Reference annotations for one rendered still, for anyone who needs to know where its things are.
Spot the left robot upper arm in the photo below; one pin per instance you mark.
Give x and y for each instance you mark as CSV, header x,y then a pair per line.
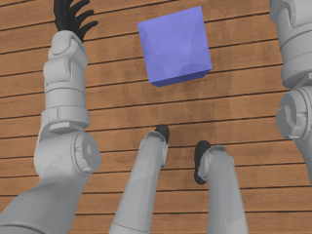
x,y
64,164

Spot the right robot forearm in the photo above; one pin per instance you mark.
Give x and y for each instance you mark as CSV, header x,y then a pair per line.
x,y
293,19

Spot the left robot forearm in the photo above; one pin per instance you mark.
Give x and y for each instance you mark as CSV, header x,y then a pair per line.
x,y
64,88

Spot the robot left shin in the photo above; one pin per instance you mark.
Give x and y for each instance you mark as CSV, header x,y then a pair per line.
x,y
151,134

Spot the right robot upper arm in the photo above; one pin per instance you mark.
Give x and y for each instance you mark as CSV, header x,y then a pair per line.
x,y
294,121

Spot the robot left hand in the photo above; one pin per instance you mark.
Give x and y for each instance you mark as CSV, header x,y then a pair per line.
x,y
65,17

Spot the robot right thigh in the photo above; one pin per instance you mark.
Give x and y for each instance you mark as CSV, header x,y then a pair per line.
x,y
226,214

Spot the carton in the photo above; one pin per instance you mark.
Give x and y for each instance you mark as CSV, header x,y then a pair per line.
x,y
175,47

